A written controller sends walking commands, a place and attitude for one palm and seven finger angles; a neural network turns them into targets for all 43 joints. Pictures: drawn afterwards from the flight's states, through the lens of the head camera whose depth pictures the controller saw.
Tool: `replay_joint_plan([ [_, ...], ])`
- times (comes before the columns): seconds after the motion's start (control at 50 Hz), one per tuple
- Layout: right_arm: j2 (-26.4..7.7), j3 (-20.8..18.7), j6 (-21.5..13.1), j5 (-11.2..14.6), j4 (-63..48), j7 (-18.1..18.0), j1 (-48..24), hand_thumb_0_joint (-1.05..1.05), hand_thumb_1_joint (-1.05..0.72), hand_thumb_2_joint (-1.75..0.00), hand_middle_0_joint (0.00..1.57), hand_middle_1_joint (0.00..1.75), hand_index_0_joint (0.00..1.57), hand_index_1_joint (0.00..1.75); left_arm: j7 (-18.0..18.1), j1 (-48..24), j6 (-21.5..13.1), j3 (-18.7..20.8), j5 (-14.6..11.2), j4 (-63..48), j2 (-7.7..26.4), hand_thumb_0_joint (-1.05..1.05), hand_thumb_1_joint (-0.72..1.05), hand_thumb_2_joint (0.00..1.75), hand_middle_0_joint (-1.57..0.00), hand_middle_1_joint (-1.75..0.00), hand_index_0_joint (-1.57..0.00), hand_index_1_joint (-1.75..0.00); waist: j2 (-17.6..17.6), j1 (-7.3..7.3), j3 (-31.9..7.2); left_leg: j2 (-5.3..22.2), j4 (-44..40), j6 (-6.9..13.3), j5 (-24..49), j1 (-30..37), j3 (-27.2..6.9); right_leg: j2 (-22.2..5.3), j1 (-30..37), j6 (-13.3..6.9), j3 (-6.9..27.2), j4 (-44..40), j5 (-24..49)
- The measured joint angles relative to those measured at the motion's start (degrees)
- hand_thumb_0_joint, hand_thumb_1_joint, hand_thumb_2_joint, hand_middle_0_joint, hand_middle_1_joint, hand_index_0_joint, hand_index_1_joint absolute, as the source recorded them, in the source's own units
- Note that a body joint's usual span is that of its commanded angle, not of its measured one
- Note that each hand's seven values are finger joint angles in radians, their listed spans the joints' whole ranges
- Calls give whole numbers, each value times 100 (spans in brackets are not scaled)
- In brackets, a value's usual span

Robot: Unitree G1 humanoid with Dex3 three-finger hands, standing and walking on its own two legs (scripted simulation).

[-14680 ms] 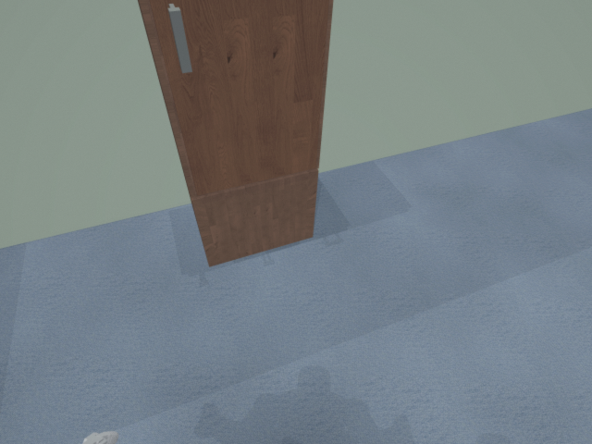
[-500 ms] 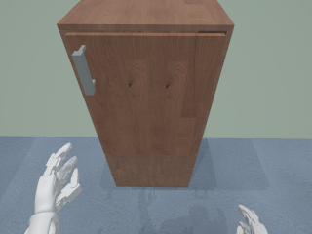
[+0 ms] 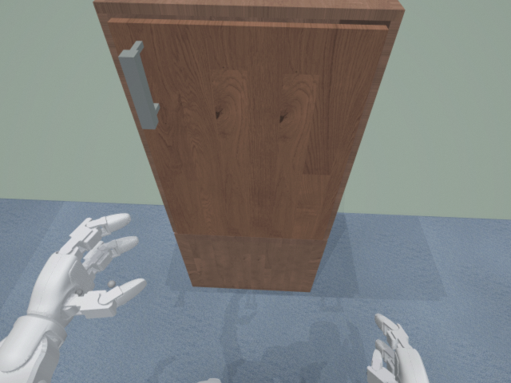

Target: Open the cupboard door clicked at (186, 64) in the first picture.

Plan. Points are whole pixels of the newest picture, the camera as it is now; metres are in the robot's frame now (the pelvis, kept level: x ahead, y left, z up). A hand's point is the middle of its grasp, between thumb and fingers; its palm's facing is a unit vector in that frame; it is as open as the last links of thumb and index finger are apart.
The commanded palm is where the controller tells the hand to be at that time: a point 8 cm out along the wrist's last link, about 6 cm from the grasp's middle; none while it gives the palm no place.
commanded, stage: raise the hand with hooked fingers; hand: left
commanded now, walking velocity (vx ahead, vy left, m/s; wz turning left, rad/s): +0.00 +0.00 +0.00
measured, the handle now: (144, 86) +0.54 +0.22 +0.20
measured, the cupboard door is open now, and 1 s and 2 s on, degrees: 0 0 0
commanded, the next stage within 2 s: move the hooked fingers beside the handle in 1.36 s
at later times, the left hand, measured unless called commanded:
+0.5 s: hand (45, 220) +0.27 +0.27 +0.17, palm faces +0.07 -1.00 -0.05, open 13.4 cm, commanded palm +0.24 +0.31 +0.17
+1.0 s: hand (40, 167) +0.31 +0.28 +0.22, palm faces +0.03 -1.00 -0.06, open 14.0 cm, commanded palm +0.27 +0.32 +0.22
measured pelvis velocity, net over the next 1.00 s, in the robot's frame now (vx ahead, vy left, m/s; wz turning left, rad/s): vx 0.02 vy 0.00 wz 0.01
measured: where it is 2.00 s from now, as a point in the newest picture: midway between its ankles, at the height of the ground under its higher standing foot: outside the picture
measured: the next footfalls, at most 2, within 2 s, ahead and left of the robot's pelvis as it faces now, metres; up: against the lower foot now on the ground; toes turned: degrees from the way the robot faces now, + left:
none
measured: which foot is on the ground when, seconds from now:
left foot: down 0.00-1.00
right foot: down 0.00-1.00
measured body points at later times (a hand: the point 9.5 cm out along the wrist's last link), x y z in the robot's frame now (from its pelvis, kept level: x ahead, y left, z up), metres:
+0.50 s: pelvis +0.01 +0.01 +0.03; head -0.01 +0.01 +0.48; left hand +0.26 +0.33 +0.18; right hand +0.20 -0.22 -0.03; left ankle +0.03 +0.12 -0.70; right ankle +0.01 -0.11 -0.70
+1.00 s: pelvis +0.02 +0.00 +0.04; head +0.00 -0.02 +0.49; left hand +0.31 +0.33 +0.22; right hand +0.20 -0.23 -0.04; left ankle +0.03 +0.12 -0.70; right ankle +0.01 -0.11 -0.70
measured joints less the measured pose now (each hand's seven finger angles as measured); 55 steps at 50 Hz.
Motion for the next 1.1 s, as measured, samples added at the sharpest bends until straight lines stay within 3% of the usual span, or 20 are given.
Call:
replay_joint_plan([
  [0.06, -22, -53, -18, -4, -12, 6, 239, 2, -90, -89, 20, 30, 20, 30, 262, 182, 169, 282, -172, -154, -49, 0, 16, 59, -25, -77, -25, -77, -13, -28, -32, -3, -281, 25, 78, 251, 117, -7, 189, 25, 114, -227, 90],
  [0.16, -235, -148, -129, -2, 118, 42, 445, 2, -90, -89, 20, 30, 20, 30, 510, 206, -146, 488, -161, -389, -150, 0, 5, 54, -26, -85, -26, -85, -19, 83, -6, -49, -457, 62, 131, 467, 113, -49, 433, 63, 107, -431, 145],
  [0.22, -372, -162, -186, 35, 206, 1, 402, 2, -90, -89, 20, 30, 20, 30, 373, 10, -105, 386, -82, -279, -125, 0, -2, 51, -26, -89, -26, -89, 10, 143, 54, -84, -525, 90, 170, 560, 76, -78, 563, 88, 68, -537, 185],
  [0.3, -422, -143, -229, 75, 242, -116, 238, 2, -90, -89, 20, 30, 20, 30, 156, -312, 233, 276, -10, -58, 18, 0, -12, 47, -27, -95, -27, -95, -5, 168, 129, -107, -714, 113, 257, 771, 77, -97, 781, 107, 68, -738, 277],
  [0.46, -292, -10, -294, 108, 109, -178, 11, 2, -90, -89, 20, 30, 20, 30, 160, -1079, 591, 692, -106, 111, 286, -1, -31, 39, -29, -107, -28, -107, -87, 222, 167, -105, -1147, 100, 402, 1311, 87, -87, 1327, 95, 78, -1196, 446],
  [0.64, -279, 142, -151, 148, 24, -176, -102, 1, -90, -89, 20, 30, 20, 30, -48, -1640, 1457, 651, 69, 358, 461, -1, -46, 32, -30, -117, -29, -117, 48, 327, 270, -154, -1579, 115, 594, 1678, 78, -128, 1688, 107, 66, -1597, 613],
  [0.8, -225, 228, -42, 158, 195, -198, -56, 2, -90, -89, 20, 30, 20, 30, -128, -2300, 1488, 1040, 31, 600, 696, -1, -50, 30, -30, -120, -30, -120, 36, 374, 315, -125, -1896, 64, 722, 1955, 44, -92, 1964, 57, 35, -1901, 727],
  [0.94, -366, 197, 120, 247, 210, -192, -61, 2, -90, -89, 20, 30, 20, 30, -390, -2871, 2030, 1021, 73, 1312, 1018, -1, -50, 30, -30, -120, -30, -120, 121, 302, 281, -122, -2047, 42, 812, 1960, 37, -87, 1938, 35, 28, -1990, 780],
  [1.0, -420, 141, 171, 252, 154, -138, -65, 2, -90, -89, 20, 30, 20, 30, -451, -2757, 2081, 1027, 50, 1319, 976, -1, -50, 30, -30, -120, -30, -120, 129, 261, 277, -105, -2073, 34, 819, 1938, 83, -73, 1878, 26, 75, -1973, 784],
  [1.1, -428, 60, 174, 214, 115, -88, -30, 2, -90, -89, 20, 30, 20, 30, -390, -2454, 1854, 1113, -4, 973, 729, -1, -50, 30, -30, -120, -30, -120, 44, 263, 271, -66, -2090, 14, 790, 1995, 144, -39, 1890, 5, 138, -1950, 759],
])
